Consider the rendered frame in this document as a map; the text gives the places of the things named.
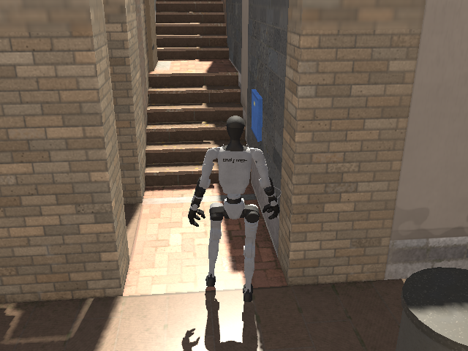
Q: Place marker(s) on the stairs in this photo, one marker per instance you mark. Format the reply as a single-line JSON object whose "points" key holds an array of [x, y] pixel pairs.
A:
{"points": [[191, 31], [175, 161]]}

